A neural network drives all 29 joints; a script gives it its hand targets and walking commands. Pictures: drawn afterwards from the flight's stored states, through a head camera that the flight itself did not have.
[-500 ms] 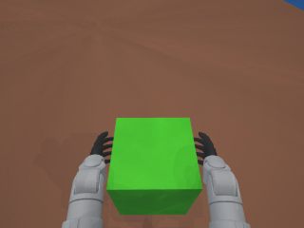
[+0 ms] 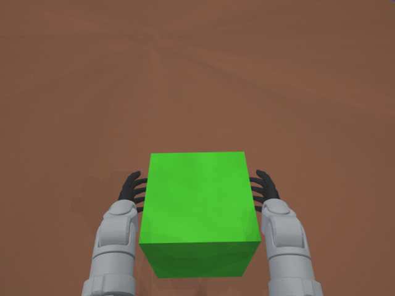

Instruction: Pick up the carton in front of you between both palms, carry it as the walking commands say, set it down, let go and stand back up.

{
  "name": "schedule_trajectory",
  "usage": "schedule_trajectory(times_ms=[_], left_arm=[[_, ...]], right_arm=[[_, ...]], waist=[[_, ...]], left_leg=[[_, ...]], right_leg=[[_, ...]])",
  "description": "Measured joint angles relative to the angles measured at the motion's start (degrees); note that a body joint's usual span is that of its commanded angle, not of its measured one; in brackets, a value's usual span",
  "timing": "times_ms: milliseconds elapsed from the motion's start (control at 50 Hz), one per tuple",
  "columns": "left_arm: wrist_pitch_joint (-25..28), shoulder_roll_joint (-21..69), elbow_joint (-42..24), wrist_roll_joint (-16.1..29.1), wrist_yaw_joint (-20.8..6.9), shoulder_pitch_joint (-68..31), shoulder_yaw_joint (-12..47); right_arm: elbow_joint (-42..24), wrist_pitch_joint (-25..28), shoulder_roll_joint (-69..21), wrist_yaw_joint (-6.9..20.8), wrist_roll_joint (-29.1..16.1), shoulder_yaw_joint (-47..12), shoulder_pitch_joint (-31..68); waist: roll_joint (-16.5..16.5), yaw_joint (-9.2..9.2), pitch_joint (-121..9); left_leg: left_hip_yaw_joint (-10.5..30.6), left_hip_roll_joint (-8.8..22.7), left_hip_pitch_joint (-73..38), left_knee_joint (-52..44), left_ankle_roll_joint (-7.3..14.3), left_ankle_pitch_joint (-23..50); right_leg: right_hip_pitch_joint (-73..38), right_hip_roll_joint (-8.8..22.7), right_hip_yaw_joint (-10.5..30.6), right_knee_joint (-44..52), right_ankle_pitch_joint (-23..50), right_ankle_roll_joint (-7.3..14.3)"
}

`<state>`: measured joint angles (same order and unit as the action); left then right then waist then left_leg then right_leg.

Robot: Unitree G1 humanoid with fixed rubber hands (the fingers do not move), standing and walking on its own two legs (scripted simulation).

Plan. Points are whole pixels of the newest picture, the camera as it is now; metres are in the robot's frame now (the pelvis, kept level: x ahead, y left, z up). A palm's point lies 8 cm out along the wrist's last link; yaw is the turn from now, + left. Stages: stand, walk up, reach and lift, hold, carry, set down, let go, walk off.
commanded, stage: hold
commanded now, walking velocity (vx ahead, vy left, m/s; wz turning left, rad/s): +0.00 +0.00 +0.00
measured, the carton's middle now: (198, 218) +0.31 +0.00 -0.04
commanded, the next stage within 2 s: set down in 0.24 s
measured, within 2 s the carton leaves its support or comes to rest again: neither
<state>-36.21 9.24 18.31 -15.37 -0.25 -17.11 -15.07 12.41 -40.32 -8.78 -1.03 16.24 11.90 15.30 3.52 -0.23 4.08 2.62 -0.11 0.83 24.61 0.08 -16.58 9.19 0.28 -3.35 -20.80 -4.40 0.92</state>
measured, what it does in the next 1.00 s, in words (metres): lowers itself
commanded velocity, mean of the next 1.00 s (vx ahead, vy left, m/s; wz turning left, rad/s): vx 0.00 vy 0.00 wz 0.00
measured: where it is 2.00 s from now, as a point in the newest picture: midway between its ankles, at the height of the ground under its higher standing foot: outside the picture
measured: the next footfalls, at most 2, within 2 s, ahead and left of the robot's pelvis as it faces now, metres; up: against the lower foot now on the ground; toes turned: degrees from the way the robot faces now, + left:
none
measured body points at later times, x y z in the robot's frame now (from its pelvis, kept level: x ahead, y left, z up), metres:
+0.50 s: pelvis +0.00 -0.02 -0.01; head -0.01 -0.05 +0.44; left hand +0.33 +0.14 +0.03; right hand +0.34 -0.16 +0.02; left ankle -0.02 +0.13 -0.74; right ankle +0.09 -0.11 -0.74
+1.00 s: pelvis -0.04 +0.01 -0.10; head +0.20 -0.03 +0.28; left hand +0.38 +0.12 -0.19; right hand +0.38 -0.18 -0.20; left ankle -0.02 +0.13 -0.74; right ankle +0.09 -0.11 -0.74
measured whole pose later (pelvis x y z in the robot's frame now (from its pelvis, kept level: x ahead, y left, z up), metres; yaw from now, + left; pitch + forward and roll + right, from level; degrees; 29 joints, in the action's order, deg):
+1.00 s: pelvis -0.04 +0.01 -0.10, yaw +1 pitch +31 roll +2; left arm -5.1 9.3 30.9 -7.5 8.5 -35.9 -19.8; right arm 31.7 -8.3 0.5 1.5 11.0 18.8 38.4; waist 4.2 -2.9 -0.2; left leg 0.2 -3.9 67.8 64.1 0.2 -27.2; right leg 76.7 2.6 0.9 -58.5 -12.7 0.1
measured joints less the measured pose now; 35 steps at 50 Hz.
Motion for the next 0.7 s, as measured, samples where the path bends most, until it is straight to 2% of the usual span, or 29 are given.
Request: schedule_trajectory(times_ms=[300, 400, 560, 620, 700], left_arm=[[-0.1, 0.4, 1.4, -1.3, -0.8, -1.2, -1.8], [1.3, 1.3, 4.8, -3.4, -1.2, -4.2, -5.3], [8.1, 3.9, 12.3, -9.9, -1.7, -12.9, -15.2], [11.8, 4.4, 13.7, -11.5, -1.2, -15.0, -17.0], [17.9, 4.4, 14.2, -9.9, 0.5, -16.1, -16.1]], right_arm=[[1.5, -0.6, -0.4, 0.1, 0.7, 1.1, 1.7], [5.3, 0.8, -1.4, 1.0, 2.2, 5.0, 5.1], [14.7, 7.6, -2.1, 4.3, 8.1, 15.2, 15.1], [17.1, 11.8, -1.2, 5.4, 9.6, 16.4, 17.4], [18.6, 18.8, 0.8, 5.7, 8.9, 15.3, 18.4]], waist=[[0.4, -0.14, -1.0], [0.5, -0.25, -0.8], [1.4, -1.45, 2.1], [1.4, -1.80, 2.9], [1.0, -1.98, 3.8]], left_leg=[[1.8, 1.0, -0.1, -0.7, -0.2, 0.2], [2.0, 1.0, 0.7, 0.4, 0.0, -0.4], [1.9, 0.4, 7.9, 7.9, -0.6, -3.2], [1.3, -0.1, 13.9, 11.4, -0.9, -4.2], [0.1, -1.0, 24.5, 16.2, -0.8, -5.1]], right_leg=[[-0.3, -0.9, -1.7, 0.2, -0.5, 1.4], [0.4, -0.9, -1.8, -0.9, -1.1, 1.4], [7.4, -0.8, -0.7, -7.4, -3.3, 1.2], [13.6, -0.4, -0.1, -10.9, -4.0, 1.0], [24.5, 0.3, 1.2, -15.6, -4.4, 0.6]])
